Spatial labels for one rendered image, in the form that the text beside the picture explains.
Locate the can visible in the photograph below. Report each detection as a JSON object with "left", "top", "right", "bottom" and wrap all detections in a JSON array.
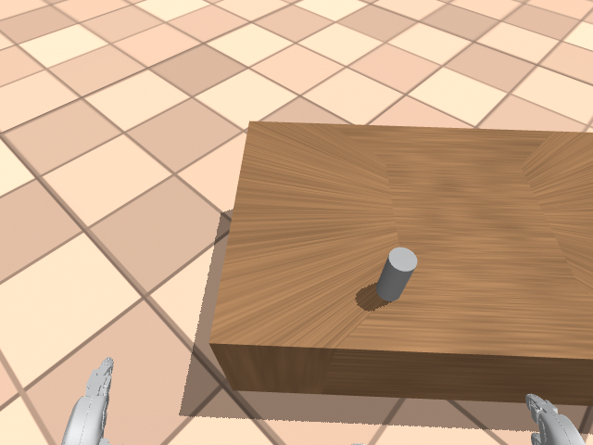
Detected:
[{"left": 376, "top": 248, "right": 417, "bottom": 301}]

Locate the right robot hand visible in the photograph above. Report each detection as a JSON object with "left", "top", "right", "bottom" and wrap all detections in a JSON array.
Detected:
[{"left": 525, "top": 394, "right": 586, "bottom": 445}]

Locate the left robot hand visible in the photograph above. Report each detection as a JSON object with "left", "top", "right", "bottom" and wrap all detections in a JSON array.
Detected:
[{"left": 61, "top": 357, "right": 119, "bottom": 445}]

